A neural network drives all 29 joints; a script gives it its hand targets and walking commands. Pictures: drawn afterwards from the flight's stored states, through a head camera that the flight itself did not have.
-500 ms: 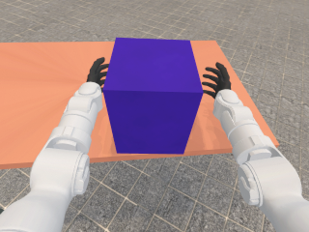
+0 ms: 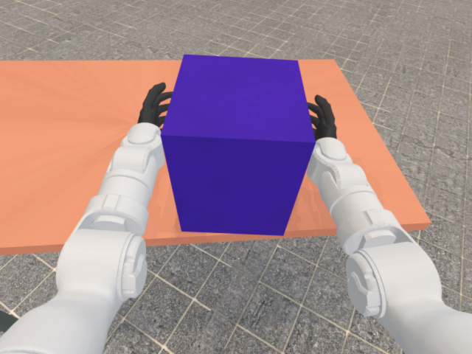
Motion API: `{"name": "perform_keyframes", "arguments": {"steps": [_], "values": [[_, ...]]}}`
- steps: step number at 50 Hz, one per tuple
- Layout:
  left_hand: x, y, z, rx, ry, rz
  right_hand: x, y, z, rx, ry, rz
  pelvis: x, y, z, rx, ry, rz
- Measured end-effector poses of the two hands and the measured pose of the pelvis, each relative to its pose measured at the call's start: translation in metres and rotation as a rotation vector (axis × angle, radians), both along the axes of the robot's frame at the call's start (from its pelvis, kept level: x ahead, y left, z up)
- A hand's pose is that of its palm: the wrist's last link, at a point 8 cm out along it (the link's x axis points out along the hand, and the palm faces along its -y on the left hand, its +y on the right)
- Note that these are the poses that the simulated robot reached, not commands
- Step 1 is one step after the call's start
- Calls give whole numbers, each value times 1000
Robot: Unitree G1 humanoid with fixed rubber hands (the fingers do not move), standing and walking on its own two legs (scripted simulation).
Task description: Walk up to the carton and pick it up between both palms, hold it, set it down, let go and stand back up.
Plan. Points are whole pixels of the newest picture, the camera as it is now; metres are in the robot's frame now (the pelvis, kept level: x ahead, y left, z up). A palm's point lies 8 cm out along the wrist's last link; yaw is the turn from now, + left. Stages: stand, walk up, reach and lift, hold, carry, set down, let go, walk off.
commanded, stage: reach and lift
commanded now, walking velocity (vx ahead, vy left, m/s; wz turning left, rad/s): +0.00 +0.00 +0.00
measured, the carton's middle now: (236, 150) +0.45 +0.00 +0.10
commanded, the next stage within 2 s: none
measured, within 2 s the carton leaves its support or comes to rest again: leaves its support in 1.58 s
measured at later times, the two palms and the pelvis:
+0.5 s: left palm (153, 130) +0.45 +0.15 +0.15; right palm (324, 148) +0.41 -0.14 +0.13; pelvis +0.02 +0.00 +0.01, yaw +1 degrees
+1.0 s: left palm (154, 138) +0.43 +0.14 +0.14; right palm (327, 159) +0.40 -0.15 +0.13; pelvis +0.02 +0.00 +0.01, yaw +1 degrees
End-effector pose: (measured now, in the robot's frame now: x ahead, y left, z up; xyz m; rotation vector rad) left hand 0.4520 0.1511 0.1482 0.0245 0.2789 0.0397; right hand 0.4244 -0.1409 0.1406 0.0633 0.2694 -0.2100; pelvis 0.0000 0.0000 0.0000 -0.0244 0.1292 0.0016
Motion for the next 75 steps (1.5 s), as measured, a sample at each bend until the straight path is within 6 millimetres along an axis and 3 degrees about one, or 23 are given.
{"name": "perform_keyframes", "arguments": {"steps": [20, 32, 75], "values": [[0, -5, -2, -6, -46, -24, -2, -2, -5, -15, -75, -14, 8, 2, 5, 9, -82, 0], [-12, -7, -5, 22, -77, -54, -21, -5, -13, -44, -162, -26, 24, 6, 5, 11, -186, 21], [-21, -9, -4, 29, -69, -50, -30, -6, -13, -49, -169, -32, 21, 2, 5, 14, -173, 27]]}}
